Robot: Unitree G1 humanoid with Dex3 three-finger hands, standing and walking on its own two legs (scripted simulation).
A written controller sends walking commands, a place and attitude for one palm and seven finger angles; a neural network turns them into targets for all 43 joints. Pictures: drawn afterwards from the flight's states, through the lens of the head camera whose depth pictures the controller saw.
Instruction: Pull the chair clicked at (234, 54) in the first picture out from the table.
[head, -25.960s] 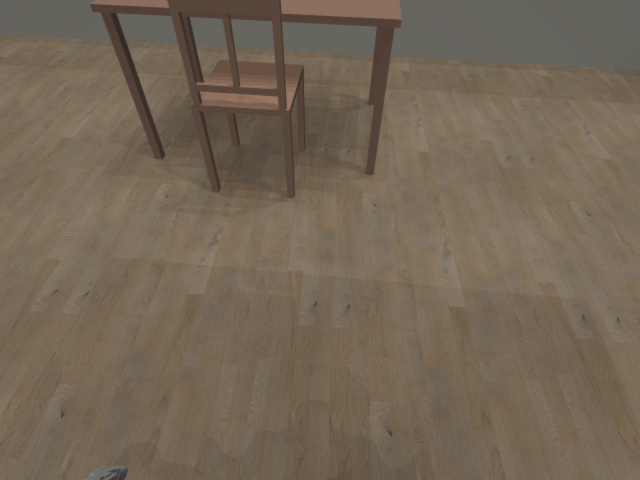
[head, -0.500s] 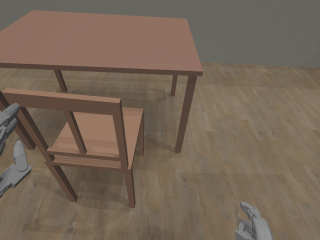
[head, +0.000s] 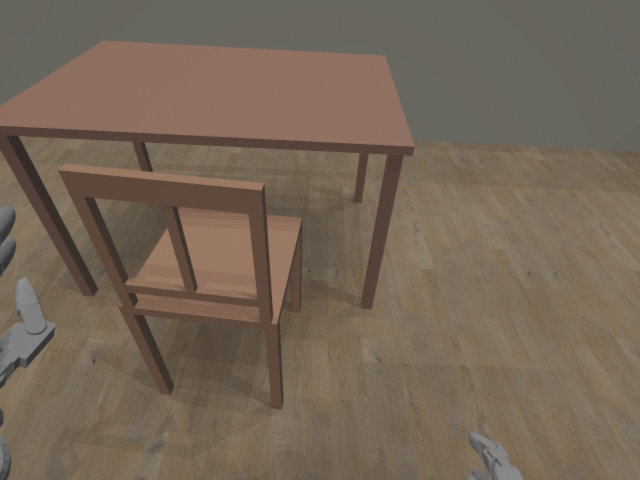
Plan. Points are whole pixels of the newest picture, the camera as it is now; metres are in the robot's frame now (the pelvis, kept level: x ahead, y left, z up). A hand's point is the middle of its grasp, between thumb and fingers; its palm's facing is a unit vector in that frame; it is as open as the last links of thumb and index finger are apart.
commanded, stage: stop stepping back and stand still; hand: left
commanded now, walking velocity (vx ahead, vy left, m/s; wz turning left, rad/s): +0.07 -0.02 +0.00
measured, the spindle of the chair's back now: (181, 250) +0.58 +0.32 -0.10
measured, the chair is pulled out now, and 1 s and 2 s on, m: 0.18 0.18 0.18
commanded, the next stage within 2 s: let the arm hang, fingers relaxed in 0.14 s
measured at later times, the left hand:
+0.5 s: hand out of the picture +0.07 +0.20 -0.16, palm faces -0.01 -0.98 -0.21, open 7.4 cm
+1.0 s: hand out of the picture -0.01 +0.21 -0.16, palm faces +0.05 -0.98 -0.22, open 7.4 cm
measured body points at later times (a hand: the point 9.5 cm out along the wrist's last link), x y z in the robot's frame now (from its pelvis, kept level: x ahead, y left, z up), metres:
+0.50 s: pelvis -0.01 +0.02 +0.00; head -0.02 +0.02 +0.45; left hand +0.07 +0.25 -0.14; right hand +0.09 -0.25 -0.13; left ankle +0.05 +0.13 -0.73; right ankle +0.00 -0.08 -0.73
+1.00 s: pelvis +0.01 +0.03 +0.01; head +0.02 +0.03 +0.46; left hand -0.01 +0.26 -0.15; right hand +0.02 -0.19 -0.15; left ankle +0.05 +0.13 -0.73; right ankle +0.00 -0.08 -0.73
